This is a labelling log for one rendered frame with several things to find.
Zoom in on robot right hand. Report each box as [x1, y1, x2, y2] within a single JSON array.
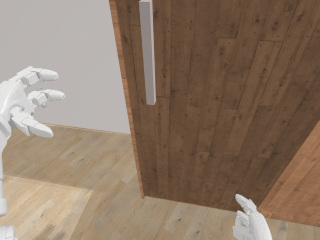
[[232, 194, 272, 240]]

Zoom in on robot left hand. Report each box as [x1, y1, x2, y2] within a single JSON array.
[[0, 66, 66, 138]]

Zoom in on wardrobe door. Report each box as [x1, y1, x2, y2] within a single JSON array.
[[257, 120, 320, 221], [116, 0, 320, 213]]

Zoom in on robot left upper arm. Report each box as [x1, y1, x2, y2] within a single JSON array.
[[0, 225, 19, 240]]

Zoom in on robot left forearm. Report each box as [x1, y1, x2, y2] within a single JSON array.
[[0, 116, 13, 218]]

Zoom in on handle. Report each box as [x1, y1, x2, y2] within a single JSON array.
[[139, 0, 156, 105]]

